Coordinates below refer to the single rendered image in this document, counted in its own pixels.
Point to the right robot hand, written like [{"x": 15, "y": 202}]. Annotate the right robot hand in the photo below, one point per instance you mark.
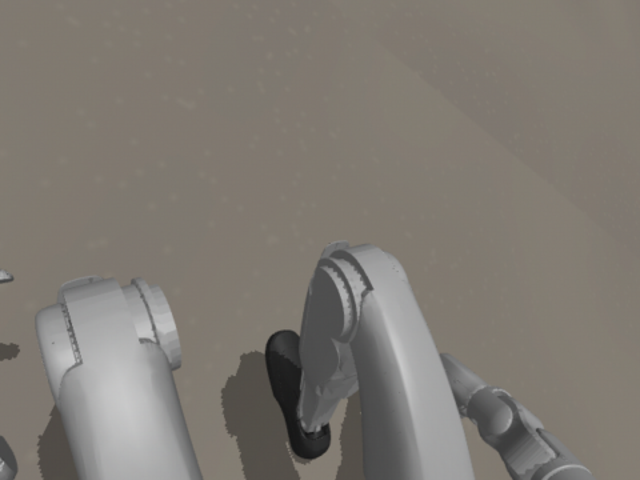
[{"x": 463, "y": 381}]

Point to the left robot arm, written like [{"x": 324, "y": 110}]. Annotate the left robot arm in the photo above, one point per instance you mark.
[{"x": 8, "y": 463}]

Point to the right robot foot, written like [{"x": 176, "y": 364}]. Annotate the right robot foot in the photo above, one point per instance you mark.
[{"x": 284, "y": 371}]

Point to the right robot arm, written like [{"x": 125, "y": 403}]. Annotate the right robot arm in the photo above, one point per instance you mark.
[{"x": 528, "y": 451}]

